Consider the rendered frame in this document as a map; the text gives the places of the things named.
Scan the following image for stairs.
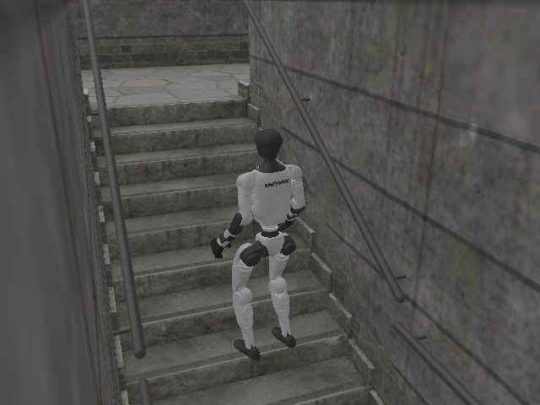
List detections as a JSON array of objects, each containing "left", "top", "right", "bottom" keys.
[{"left": 90, "top": 100, "right": 370, "bottom": 405}]

